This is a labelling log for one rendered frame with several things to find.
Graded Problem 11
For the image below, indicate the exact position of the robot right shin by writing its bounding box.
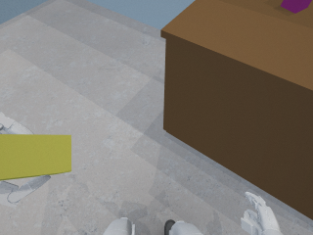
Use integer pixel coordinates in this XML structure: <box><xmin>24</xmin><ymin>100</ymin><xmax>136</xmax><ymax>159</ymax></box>
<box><xmin>170</xmin><ymin>220</ymin><xmax>185</xmax><ymax>230</ymax></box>

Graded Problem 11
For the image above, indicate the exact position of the sponge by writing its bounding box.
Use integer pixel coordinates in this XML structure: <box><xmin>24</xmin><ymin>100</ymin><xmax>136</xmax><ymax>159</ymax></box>
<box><xmin>0</xmin><ymin>134</ymin><xmax>71</xmax><ymax>181</ymax></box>

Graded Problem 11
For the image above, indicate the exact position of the left robot hand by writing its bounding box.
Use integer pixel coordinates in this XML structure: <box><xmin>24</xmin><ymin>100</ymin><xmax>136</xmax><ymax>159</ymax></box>
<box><xmin>0</xmin><ymin>111</ymin><xmax>51</xmax><ymax>208</ymax></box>

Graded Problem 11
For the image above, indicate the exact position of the table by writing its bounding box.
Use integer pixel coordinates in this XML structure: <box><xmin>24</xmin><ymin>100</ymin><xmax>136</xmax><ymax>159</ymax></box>
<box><xmin>160</xmin><ymin>0</ymin><xmax>313</xmax><ymax>220</ymax></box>

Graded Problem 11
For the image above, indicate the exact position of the right robot hand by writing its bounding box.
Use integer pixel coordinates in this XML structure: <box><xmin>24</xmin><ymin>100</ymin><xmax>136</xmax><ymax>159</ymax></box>
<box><xmin>241</xmin><ymin>192</ymin><xmax>281</xmax><ymax>235</ymax></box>

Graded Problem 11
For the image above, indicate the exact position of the right robot thigh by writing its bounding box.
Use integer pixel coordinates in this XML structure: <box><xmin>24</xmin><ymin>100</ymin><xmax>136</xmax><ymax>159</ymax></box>
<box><xmin>168</xmin><ymin>223</ymin><xmax>203</xmax><ymax>235</ymax></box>

